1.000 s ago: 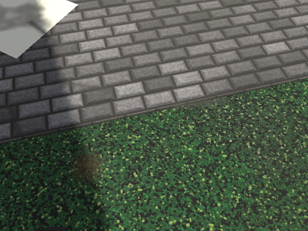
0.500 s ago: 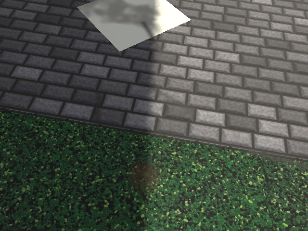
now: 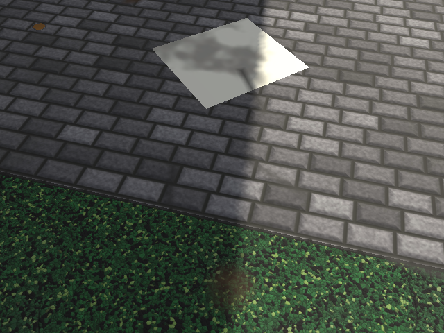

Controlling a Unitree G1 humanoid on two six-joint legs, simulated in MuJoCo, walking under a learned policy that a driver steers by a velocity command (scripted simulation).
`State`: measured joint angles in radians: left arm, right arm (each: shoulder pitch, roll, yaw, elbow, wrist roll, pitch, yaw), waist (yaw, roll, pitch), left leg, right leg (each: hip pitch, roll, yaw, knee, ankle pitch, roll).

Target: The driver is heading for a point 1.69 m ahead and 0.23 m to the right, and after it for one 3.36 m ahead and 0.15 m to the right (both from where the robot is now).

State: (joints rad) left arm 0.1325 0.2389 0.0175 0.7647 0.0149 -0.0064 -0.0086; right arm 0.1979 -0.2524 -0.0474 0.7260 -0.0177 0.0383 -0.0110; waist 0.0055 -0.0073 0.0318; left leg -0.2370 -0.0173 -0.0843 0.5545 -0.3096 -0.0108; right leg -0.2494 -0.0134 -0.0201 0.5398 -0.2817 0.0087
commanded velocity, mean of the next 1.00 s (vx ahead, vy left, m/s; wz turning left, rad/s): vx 0.00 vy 0.00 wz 0.02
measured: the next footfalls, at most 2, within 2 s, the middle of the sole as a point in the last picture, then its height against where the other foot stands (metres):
right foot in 1.86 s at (272, 323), level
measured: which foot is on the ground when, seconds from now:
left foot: down 0.00-1.00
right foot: down 0.00-1.00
